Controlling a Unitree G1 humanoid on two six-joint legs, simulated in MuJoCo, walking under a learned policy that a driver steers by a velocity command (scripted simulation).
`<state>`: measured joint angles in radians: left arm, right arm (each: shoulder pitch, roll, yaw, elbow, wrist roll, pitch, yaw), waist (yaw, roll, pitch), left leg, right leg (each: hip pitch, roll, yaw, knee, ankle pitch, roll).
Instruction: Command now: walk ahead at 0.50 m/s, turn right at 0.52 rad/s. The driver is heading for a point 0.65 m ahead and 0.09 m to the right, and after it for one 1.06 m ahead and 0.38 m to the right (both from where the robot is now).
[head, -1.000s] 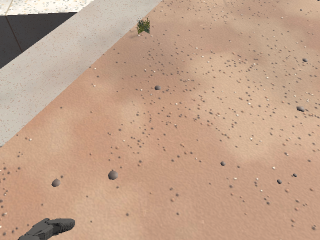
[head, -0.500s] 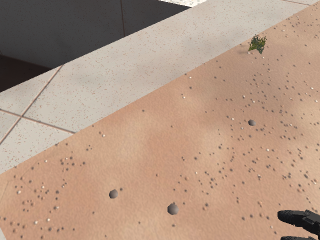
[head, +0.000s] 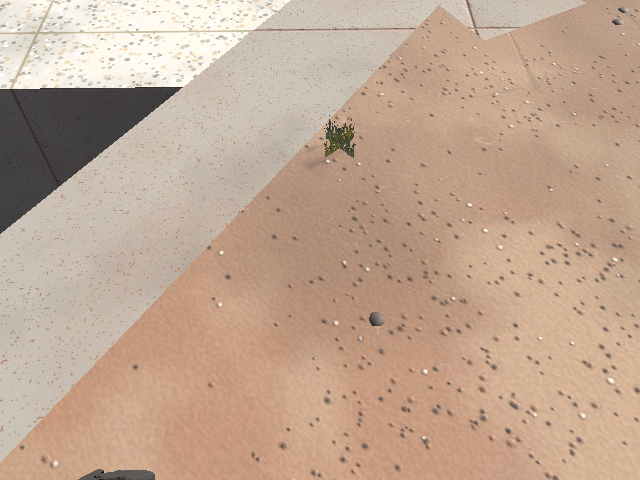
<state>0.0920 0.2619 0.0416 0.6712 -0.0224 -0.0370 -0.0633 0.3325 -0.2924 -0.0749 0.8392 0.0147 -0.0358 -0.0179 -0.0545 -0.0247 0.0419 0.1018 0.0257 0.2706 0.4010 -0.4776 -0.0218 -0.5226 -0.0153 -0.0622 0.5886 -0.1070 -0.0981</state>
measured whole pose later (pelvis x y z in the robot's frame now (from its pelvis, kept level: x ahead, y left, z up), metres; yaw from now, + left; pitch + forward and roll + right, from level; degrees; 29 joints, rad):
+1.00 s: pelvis +0.52 -0.11 +0.01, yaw -25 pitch +2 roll +1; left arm 0.03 0.26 0.03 0.60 -0.01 -0.07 -0.03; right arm 0.41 -0.31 -0.05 0.90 0.02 -0.05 0.00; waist -0.09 -0.01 0.03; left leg -0.01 0.04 0.06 0.49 -0.43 -0.02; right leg -0.47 -0.01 -0.02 0.53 -0.10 -0.07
